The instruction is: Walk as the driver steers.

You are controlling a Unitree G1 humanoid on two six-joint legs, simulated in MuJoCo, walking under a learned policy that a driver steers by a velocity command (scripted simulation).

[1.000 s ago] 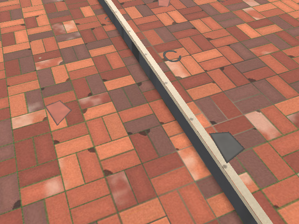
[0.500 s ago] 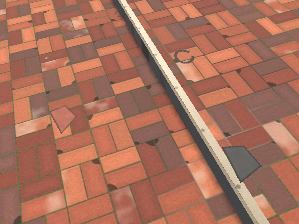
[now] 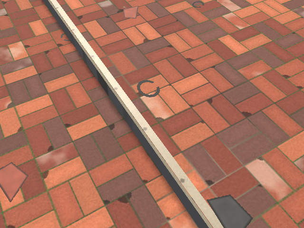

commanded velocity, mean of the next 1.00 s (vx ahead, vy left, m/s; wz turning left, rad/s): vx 0.50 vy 0.00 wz -0.56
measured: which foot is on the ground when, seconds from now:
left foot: down 0.00-0.20, up 0.22-0.68, down 0.70-1.00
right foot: up 0.00-0.18, down 0.20-0.68, up 0.70-1.00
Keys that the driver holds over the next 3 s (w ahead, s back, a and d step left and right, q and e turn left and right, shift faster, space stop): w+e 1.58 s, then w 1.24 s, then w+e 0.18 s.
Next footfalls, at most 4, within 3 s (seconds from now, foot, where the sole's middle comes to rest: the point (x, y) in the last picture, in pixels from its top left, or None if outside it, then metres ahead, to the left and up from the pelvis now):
0.20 right None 0.25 -0.08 -0.78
0.70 left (154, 213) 0.55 0.00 -0.78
1.18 right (229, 186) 0.61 -0.31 -0.66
1.74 left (261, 126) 0.93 -0.54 -0.66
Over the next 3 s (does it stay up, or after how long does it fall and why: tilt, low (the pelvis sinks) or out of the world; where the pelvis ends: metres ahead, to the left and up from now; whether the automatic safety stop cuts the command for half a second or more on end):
stays up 1.11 -1.00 0.12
